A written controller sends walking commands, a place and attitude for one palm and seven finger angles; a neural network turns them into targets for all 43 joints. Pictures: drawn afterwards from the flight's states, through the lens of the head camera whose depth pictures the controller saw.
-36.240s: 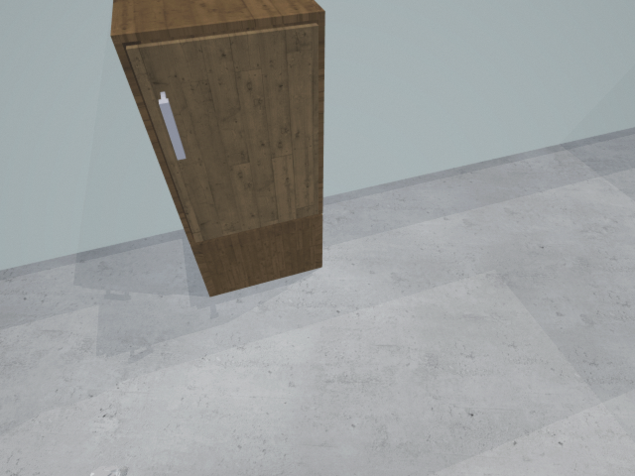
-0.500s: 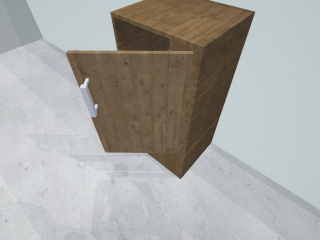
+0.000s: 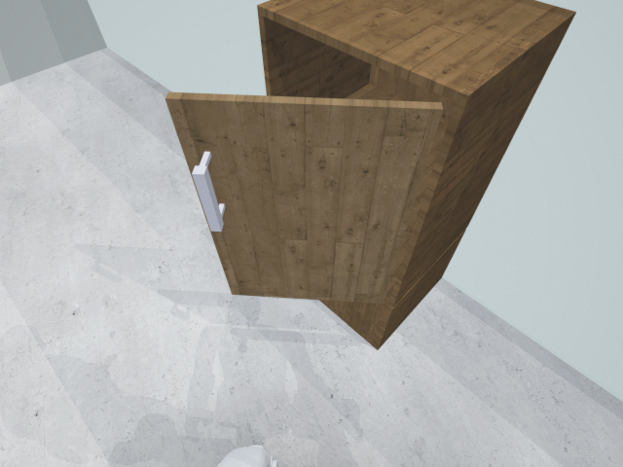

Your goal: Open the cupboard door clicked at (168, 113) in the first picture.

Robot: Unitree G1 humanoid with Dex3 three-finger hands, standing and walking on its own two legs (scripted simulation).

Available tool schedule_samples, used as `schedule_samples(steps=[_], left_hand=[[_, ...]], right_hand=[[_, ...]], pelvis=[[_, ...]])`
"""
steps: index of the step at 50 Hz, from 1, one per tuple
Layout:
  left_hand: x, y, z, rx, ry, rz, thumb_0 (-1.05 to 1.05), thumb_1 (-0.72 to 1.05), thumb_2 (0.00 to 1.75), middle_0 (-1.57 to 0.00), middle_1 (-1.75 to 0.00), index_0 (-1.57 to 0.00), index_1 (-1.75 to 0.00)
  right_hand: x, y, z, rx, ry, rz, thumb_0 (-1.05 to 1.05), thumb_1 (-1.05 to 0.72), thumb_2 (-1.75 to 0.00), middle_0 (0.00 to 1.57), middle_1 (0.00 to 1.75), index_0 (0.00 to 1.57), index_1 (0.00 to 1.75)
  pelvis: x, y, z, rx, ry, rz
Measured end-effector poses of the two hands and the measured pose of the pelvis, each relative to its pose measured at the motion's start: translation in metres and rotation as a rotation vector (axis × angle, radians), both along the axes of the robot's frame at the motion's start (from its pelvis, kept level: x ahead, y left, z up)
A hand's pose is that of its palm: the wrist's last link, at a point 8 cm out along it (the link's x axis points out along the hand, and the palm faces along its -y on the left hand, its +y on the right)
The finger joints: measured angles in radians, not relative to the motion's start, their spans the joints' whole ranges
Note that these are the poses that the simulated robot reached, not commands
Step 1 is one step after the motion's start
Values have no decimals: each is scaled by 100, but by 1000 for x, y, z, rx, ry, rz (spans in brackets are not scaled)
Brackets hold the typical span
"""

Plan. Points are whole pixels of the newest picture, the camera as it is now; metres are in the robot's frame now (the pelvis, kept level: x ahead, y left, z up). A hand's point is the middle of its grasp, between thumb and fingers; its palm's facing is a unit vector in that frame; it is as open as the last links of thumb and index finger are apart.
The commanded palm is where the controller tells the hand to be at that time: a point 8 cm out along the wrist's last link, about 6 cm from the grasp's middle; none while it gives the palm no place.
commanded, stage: come to a stop and stand still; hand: left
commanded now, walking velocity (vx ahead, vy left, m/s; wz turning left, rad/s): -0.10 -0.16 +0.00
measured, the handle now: (211, 193) +0.54 +0.23 -0.01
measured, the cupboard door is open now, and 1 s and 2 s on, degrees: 40 40 40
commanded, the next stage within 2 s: look again from close up in 0.96 s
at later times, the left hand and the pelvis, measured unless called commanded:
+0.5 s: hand out of the picture +0.06 +0.19 -0.16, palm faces -0.02 -0.96 -0.27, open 7.4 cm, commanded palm none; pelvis +0.00 +0.01 -0.01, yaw -1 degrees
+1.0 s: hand out of the picture +0.04 +0.18 -0.17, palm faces -0.05 -0.98 -0.21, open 7.4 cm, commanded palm none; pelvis +0.02 +0.00 +0.01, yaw -3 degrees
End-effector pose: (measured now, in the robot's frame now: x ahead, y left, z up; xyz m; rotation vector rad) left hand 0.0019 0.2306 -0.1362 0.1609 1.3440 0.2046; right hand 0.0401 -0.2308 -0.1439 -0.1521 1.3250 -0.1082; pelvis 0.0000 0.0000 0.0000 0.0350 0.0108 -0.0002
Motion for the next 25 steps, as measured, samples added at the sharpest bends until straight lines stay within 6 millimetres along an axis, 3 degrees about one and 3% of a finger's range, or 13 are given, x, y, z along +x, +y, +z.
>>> schedule_samples(steps=[5,10,14,18,21,25], left_hand=[[2,27,-25,-31,63,1,0,91,90,-20,-30,-20,-30],[20,46,-22,-12,53,-1,1,91,90,-20,-30,-20,-30],[38,47,-9,-3,12,-28,0,91,90,-19,-30,-20,-30],[52,38,2,13,-39,-57,0,91,90,-19,-30,-20,-30],[55,26,2,39,-81,-78,0,91,90,-19,-30,-20,-30],[51,8,7,35,-99,-102,0,91,90,-19,-30,-20,-30]], right_hand=[[51,17,2,-56,-151,16,1,-92,-90,20,29,20,30],[63,36,11,-61,-159,37,0,-92,-90,20,29,20,30],[56,40,11,-41,-143,22,0,-91,-90,20,29,20,30],[38,28,4,-23,-122,-13,0,-91,-90,20,29,21,30],[22,13,-9,-8,-97,-42,0,-91,-90,20,29,21,30],[2,-3,-11,-4,-64,-67,1,-91,-90,20,29,20,30]], pelvis=[[16,26,-16,-30,-6,-14],[18,32,-10,-24,-7,-13],[13,30,-2,-32,4,-22],[6,22,-2,-30,7,-27],[1,12,-9,-16,1,-38],[2,8,-7,-50,-7,-26]])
